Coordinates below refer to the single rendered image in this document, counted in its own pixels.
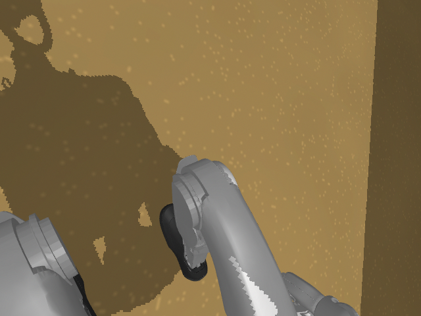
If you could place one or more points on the right robot arm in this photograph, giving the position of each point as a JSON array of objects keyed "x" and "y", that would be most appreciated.
[{"x": 330, "y": 306}]

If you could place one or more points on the right robot hand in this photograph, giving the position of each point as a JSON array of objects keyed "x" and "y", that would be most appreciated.
[{"x": 305, "y": 296}]

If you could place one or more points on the left robot foot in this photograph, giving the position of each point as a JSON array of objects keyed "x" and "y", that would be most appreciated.
[{"x": 89, "y": 310}]

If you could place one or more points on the right robot foot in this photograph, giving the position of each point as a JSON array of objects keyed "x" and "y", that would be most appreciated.
[{"x": 175, "y": 243}]

